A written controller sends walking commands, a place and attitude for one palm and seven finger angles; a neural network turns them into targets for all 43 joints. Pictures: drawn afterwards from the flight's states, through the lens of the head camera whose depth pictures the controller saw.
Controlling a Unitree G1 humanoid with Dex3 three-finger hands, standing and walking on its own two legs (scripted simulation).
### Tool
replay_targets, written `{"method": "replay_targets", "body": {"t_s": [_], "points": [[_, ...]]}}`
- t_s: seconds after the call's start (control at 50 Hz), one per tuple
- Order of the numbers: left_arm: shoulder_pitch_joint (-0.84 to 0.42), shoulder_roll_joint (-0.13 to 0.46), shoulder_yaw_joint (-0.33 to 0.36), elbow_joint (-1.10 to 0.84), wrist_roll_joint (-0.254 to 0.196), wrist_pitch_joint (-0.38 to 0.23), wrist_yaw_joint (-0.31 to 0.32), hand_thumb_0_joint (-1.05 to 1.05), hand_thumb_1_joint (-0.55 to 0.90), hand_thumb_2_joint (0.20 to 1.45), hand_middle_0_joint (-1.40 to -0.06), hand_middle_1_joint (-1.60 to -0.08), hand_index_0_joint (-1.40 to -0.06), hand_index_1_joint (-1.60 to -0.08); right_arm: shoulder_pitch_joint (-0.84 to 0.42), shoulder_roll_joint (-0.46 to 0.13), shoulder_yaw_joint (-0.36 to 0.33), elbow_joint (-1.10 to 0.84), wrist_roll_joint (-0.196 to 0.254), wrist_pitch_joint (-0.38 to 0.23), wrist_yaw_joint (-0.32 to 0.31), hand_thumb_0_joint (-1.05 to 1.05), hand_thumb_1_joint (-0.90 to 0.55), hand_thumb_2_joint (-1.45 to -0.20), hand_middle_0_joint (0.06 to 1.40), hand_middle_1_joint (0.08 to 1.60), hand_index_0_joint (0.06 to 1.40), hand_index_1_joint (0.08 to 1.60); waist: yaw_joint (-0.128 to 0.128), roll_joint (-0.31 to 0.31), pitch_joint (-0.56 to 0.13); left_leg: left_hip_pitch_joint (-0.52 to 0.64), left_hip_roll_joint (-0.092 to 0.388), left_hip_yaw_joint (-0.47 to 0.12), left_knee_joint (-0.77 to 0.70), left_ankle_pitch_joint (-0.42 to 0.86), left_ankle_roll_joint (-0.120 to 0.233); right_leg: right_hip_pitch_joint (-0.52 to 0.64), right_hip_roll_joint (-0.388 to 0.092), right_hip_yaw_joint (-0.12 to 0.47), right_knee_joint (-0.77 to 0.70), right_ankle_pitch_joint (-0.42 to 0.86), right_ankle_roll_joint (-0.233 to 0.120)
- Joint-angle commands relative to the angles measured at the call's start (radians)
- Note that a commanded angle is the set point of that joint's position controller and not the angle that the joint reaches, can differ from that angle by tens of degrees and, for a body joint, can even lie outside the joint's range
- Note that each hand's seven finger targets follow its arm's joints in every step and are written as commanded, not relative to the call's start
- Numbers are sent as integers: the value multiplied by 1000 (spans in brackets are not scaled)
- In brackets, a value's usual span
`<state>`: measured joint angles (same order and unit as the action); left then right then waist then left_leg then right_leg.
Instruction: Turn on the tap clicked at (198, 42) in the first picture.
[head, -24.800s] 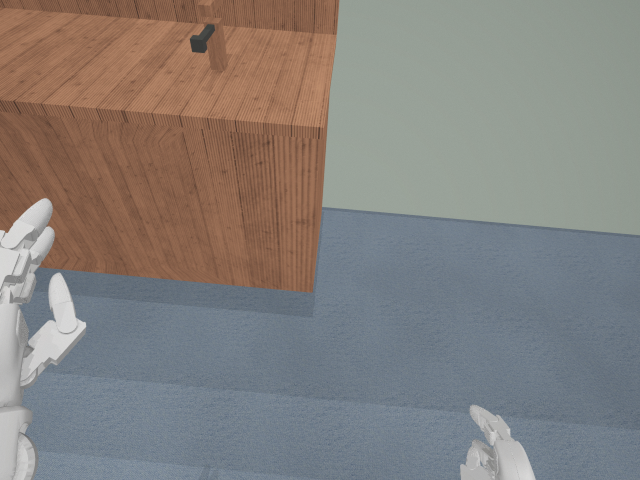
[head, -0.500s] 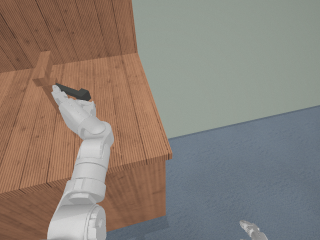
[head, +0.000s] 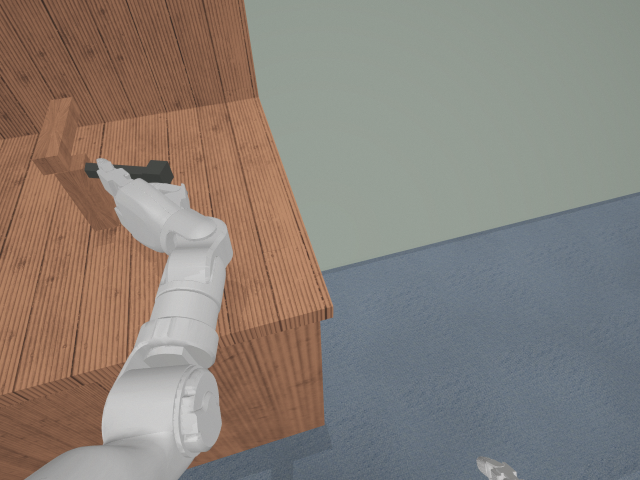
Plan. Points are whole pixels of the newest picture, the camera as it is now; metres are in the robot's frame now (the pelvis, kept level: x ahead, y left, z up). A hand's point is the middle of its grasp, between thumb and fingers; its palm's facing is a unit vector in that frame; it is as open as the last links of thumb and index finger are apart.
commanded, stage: push the lever round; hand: left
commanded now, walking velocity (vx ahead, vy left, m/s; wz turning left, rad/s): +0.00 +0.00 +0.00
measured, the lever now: (158, 175) +0.47 +0.24 +0.13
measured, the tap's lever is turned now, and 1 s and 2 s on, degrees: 67 79 79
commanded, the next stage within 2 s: lift the hand up off the lever in 0.38 s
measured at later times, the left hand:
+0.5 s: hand (187, 184) +0.46 +0.20 +0.13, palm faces +0.82 -0.56 -0.12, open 7.7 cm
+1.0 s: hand (177, 173) +0.46 +0.21 +0.14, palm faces +0.83 -0.56 -0.09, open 7.8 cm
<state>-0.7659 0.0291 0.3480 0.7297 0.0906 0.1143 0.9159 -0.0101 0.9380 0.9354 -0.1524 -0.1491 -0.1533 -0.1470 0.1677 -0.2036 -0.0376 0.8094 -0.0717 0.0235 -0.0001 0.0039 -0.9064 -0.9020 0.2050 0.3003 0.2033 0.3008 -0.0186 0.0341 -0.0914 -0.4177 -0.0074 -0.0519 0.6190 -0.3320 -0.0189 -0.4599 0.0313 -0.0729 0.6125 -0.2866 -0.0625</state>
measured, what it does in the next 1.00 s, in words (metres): stands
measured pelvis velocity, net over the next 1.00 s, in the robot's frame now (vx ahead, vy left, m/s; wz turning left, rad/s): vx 0.00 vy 0.00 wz -0.02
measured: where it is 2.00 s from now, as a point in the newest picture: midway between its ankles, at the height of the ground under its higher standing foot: outside the picture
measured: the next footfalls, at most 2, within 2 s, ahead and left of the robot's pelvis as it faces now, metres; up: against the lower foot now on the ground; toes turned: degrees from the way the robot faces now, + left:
none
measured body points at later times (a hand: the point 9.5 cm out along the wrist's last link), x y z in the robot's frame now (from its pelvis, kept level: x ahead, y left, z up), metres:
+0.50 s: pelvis -0.01 +0.00 +0.00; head +0.03 -0.01 +0.45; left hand +0.41 +0.22 +0.14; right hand +0.08 -0.25 -0.14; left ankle -0.02 +0.13 -0.73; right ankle +0.01 -0.08 -0.73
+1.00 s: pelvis +0.00 +0.00 +0.00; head +0.03 -0.01 +0.45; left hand +0.42 +0.23 +0.15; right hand +0.07 -0.25 -0.14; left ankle -0.02 +0.13 -0.73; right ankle +0.01 -0.08 -0.73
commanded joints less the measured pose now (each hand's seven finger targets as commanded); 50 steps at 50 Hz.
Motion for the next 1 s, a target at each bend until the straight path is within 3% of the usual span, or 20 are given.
{"method": "replay_targets", "body": {"t_s": [0.0,0.1,0.14,0.18,0.26,0.28,0.34,0.42,0.46,0.48,0.56,0.58,0.6,0.66,0.78,0.88,0.94,0.98], "points": [[-455,181,-17,-193,38,-62,-5,0,900,900,-150,-150,-150,-150,-21,-123,-37,-111,0,-24,-2,0,-900,-900,200,300,200,300,-14,-66,-353,49,-5,58,-33,307,21,253,-56,36,-66,338,44],[-422,174,-14,-195,35,-61,-9,0,900,900,-150,-150,-150,-150,-2,-126,-43,-116,1,-23,7,0,-900,-900,200,300,200,300,-13,-76,-356,53,-3,62,-29,332,21,257,-51,30,-60,369,44],[-460,153,-41,-181,40,-62,-10,0,900,900,-150,-150,-150,-150,-4,-126,-43,-111,1,-27,9,0,-900,-900,200,300,200,300,-28,-80,-320,39,-3,60,-33,292,23,230,-48,29,-72,310,44],[-475,201,1,-165,42,-68,-5,0,900,900,-150,-150,-150,-150,1,-133,-46,-102,-1,-33,6,0,-900,-900,200,300,200,300,-26,-87,-304,27,-3,57,-37,257,26,217,-44,31,-84,257,43],[-540,178,-34,-133,46,-78,-2,0,900,900,-150,-150,-150,-150,2,-128,-41,-93,-2,-39,10,0,-900,-900,200,300,200,300,-46,-50,-295,21,-6,61,-35,198,29,182,-45,38,-98,179,45],[-550,204,-14,-117,51,-83,3,0,900,900,-150,-150,-150,-150,7,-132,-42,-84,-4,-39,8,0,-900,-900,200,300,200,300,-46,-54,-280,15,-5,53,-39,185,29,169,-41,34,-100,149,42],[-564,230,5,-106,57,-98,6,0,900,900,-150,-150,-150,-150,19,-132,-44,-90,-8,-40,10,0,-900,-900,200,300,200,300,-44,-51,-331,12,-8,58,-28,198,32,188,-44,41,-88,181,44],[-584,237,13,-57,60,-108,7,0,900,900,-150,-150,-150,-150,42,-134,-43,-84,-13,-37,12,0,-900,-900,200,300,200,300,-53,-60,-338,1,-8,54,-22,212,31,179,-41,35,-72,207,46],[-592,270,38,-27,62,-112,7,0,900,900,-150,-150,-150,-150,50,-138,-43,-84,-14,-35,12,0,-900,-900,200,300,200,300,-58,-82,-340,-23,-8,57,-16,193,36,184,-46,43,-76,204,53],[-609,288,49,-23,67,-118,6,0,900,900,-150,-150,-150,-150,50,-141,-44,-79,-16,-33,10,0,-900,-900,200,300,200,300,-58,-65,-330,-22,-8,54,-20,187,35,176,-43,41,-76,188,49],[-617,270,37,-57,68,-130,6,0,900,900,-150,-150,-150,-150,73,-137,-47,-91,-18,-38,19,0,-900,-900,200,300,200,300,-54,-47,-393,10,-8,58,-11,255,32,202,-37,36,-54,272,47],[-590,285,55,-53,66,-129,5,0,900,900,-150,-150,-150,-150,73,-140,-50,-90,-20,-37,20,0,-900,-900,200,300,200,300,-46,-46,-393,9,-7,54,-15,259,30,205,-33,30,-52,265,44],[-602,256,26,-59,66,-129,0,0,900,900,-150,-150,-150,-150,73,-137,-47,-92,-17,-37,22,0,-900,-900,200,300,200,300,-57,-30,-385,22,-5,57,-13,268,31,192,-33,32,-51,270,44],[-605,269,35,-63,62,-123,2,0,900,900,-150,-150,-150,-150,74,-141,-48,-95,-17,-40,24,0,-900,-900,200,300,200,300,-58,-60,-369,4,-6,60,-18,242,35,201,-32,34,-65,251,48],[-595,306,61,-105,62,-115,-1,0,900,900,-150,-150,-150,-150,70,-141,-50,-94,-17,-45,22,0,-900,-900,200,300,200,300,-41,-40,-366,16,-6,58,-34,246,36,230,-30,34,-76,249,44],[-555,306,57,-157,59,-96,-11,0,900,900,-150,-150,-150,-150,65,-140,-50,-101,-15,-44,21,0,-900,-900,200,300,200,300,-32,-32,-372,33,-5,65,-42,283,34,269,-32,35,-77,304,43],[-534,243,4,-155,48,-72,-25,0,900,900,-150,-150,-150,-150,56,-138,-49,-106,-8,-47,22,0,-900,-900,200,300,200,300,-41,-38,-339,47,-3,68,-52,277,34,250,-30,31,-90,285,43],[-550,235,-4,-147,41,-61,-33,0,900,900,-150,-150,-150,-150,50,-143,-47,-101,-6,-48,17,0,-900,-900,200,300,200,300,-45,-52,-309,54,-3,61,-65,264,33,241,-28,24,-100,255,41]]}}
